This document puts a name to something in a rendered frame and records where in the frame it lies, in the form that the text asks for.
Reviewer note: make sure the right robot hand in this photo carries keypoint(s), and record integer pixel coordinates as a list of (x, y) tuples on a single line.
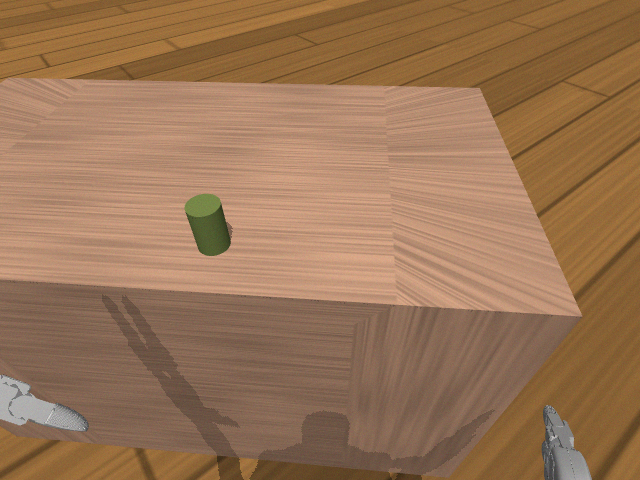
[(562, 461)]

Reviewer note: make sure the left robot hand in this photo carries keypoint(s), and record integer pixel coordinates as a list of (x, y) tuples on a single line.
[(17, 405)]

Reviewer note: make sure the can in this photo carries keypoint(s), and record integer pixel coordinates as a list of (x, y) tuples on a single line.
[(206, 218)]

